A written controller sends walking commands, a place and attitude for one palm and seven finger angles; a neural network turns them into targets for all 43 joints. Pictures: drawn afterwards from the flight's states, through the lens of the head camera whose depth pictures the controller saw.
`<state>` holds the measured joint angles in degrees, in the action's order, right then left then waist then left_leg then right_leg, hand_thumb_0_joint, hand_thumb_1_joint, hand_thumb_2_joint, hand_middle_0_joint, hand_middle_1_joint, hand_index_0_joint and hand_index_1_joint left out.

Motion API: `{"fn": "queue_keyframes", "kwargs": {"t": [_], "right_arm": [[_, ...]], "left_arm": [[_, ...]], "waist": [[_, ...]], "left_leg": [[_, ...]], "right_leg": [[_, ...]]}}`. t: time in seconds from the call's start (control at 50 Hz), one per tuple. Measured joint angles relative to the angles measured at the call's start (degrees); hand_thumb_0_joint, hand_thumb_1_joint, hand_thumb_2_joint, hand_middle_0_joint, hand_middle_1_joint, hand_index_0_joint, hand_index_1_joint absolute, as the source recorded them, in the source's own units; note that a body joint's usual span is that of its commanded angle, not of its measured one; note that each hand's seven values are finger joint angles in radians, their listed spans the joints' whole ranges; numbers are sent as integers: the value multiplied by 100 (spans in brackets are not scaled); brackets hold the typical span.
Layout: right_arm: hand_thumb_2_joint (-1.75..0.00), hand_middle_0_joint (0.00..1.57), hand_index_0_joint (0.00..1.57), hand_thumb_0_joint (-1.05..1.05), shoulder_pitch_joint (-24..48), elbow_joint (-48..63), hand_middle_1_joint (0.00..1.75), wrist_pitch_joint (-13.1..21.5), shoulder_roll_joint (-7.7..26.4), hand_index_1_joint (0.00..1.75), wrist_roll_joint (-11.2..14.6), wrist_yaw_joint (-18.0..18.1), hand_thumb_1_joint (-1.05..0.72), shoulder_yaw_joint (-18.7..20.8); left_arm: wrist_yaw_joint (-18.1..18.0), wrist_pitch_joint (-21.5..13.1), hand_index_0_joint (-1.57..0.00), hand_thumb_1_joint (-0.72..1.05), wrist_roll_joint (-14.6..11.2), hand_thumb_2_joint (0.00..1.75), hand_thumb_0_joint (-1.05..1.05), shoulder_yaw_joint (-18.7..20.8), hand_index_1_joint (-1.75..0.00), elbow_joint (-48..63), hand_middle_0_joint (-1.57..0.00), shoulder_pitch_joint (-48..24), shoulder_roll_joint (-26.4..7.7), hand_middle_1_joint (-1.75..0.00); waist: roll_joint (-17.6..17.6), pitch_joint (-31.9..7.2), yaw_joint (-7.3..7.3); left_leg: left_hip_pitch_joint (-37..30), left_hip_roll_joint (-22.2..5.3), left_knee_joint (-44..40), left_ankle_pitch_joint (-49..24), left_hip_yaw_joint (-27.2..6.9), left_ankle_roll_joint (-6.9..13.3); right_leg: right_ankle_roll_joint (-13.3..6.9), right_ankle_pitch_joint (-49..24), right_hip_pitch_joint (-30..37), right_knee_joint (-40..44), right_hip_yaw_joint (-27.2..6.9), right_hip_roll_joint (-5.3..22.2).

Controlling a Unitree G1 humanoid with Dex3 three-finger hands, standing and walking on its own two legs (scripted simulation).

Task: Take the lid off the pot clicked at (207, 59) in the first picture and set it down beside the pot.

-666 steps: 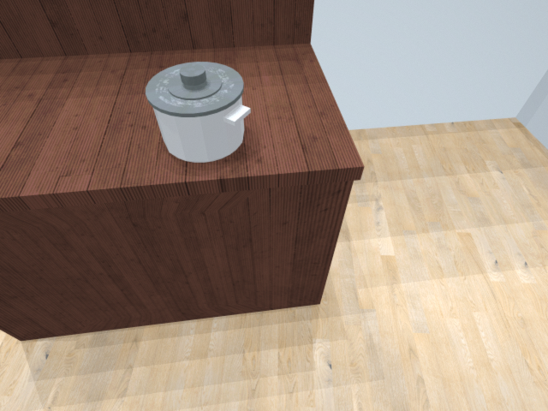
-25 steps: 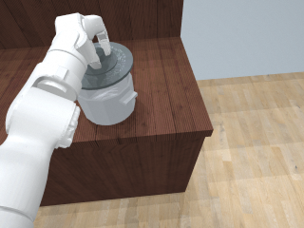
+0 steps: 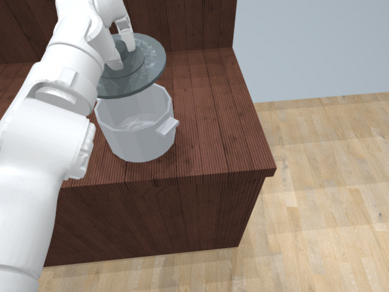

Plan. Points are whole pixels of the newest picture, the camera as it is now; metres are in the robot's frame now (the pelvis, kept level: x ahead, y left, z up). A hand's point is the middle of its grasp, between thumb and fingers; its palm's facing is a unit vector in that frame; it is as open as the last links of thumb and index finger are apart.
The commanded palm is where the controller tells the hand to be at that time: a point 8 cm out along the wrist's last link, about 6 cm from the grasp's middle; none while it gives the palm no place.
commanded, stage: lift the lid straight up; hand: left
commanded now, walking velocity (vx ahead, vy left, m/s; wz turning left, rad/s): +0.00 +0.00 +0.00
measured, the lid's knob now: (114, 51) +0.52 +0.12 +0.24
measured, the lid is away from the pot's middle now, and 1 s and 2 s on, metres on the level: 0.01 0.04 0.16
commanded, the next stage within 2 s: move the lid sideways beside the pot in 0.64 s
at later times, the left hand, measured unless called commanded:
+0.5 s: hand (112, 21) +0.50 +0.10 +0.30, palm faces -0.24 -0.15 -0.96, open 7.6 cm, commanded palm +0.49 +0.11 +0.36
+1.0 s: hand (87, 26) +0.50 +0.14 +0.30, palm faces -0.23 -0.11 -0.97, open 7.6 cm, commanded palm +0.49 +0.15 +0.36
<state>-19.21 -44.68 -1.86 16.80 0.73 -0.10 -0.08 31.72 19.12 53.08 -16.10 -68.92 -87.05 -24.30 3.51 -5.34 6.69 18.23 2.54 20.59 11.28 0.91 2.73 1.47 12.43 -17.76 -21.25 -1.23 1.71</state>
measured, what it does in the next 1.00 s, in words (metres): stands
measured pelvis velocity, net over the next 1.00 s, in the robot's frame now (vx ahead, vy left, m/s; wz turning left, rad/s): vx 0.00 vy -0.01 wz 0.00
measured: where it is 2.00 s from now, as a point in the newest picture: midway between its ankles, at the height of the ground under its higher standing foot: outside the picture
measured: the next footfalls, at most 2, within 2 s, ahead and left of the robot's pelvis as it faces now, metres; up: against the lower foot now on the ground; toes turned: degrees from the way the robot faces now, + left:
none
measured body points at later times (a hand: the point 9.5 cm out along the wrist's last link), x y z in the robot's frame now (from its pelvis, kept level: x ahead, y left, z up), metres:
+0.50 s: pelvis +0.00 -0.01 +0.00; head +0.04 -0.03 +0.45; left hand +0.50 +0.11 +0.36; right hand +0.03 -0.27 -0.14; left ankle -0.02 +0.09 -0.74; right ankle -0.03 -0.14 -0.74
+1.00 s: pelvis +0.00 -0.01 +0.00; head +0.04 -0.02 +0.45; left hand +0.51 +0.15 +0.35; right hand +0.05 -0.28 -0.13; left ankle -0.02 +0.09 -0.74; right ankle -0.03 -0.14 -0.74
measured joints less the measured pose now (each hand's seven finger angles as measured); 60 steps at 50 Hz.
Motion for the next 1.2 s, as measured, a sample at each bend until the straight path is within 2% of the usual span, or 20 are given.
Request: {"fn": "queue_keyframes", "kwargs": {"t": [0.22, 0.36, 0.5, 0.72, 0.76, 0.86, 0.94, 1.2], "right_arm": [[-90, 21, 20, 1, 146, -18, 30, 65, -22, 30, -1, 0, -91, -42], [-90, 21, 20, 1, 133, -67, 30, 79, 10, 30, -22, 4, -91, -62], [-90, 21, 20, 1, 101, -73, 30, 58, 54, 30, -6, 35, -91, -70], [-90, 21, 20, 1, 120, -59, 30, -30, 82, 30, -28, 70, -91, -81], [-90, 21, 20, 1, 144, -31, 30, -24, 77, 30, -26, 83, -91, -75], [-90, 21, 20, 1, 207, 88, 30, -153, 52, 30, -18, 82, -91, -59], [-90, 21, 20, 1, 270, 145, 30, -247, 40, 30, -3, 74, -91, -43], [-90, 21, 20, 1, 309, 163, 30, -372, 13, 30, 42, 14, -91, -35]], "left_arm": [[2, 142, -68, 24, 47, 63, 0, -91, -101, -218, -66, -427, 127, -100], [-23, 190, -68, 24, 109, 63, 1, 48, -101, -307, -66, -621, 168, -100], [-39, 335, -68, 23, 149, 63, 0, 83, -101, -449, -66, -783, 60, -100], [67, 385, -68, 23, 137, 63, 0, 226, -101, -267, -67, -634, -49, -100], [88, 370, -68, 23, 140, 63, 0, 237, -102, -234, -67, -595, -108, -100], [52, 116, -68, 23, 411, 63, 0, 102, -102, 106, -67, -364, -248, -100], [145, 20, -68, 23, 326, 63, 0, 73, -102, 296, -67, -218, -399, -100], [283, -140, -68, 23, 281, 63, 1, 19, -102, 477, -67, -108, -739, -100]], "waist": [[4, 5, -21], [27, -21, -15], [58, -10, 39], [36, 13, 34], [21, 13, 39], [-28, 4, 18], [-69, 10, 8], [-125, 33, -71]], "left_leg": [[12, 31, -95, -82, -60, -4], [-28, 18, -162, -108, -54, -16], [-58, -18, -206, -116, -31, -38], [-133, -57, -212, -86, -22, -56], [-140, -61, -210, -81, -14, -56], [-108, -69, -151, -48, -15, -61], [-105, -58, -145, -45, -28, -54], [-75, 5, -99, -49, -109, -12]], "right_leg": [[1, -42, -5, 62, 57, 31], [-12, -55, 14, 98, 49, 17], [-36, -75, 30, 138, 23, -20], [-58, -64, 105, 164, 12, -60], [-59, -62, 109, 161, 4, -63], [-60, -49, 95, 141, 4, -71], [-53, -47, 105, 148, 17, -61], [-5, -65, 157, 202, 100, 1]]}}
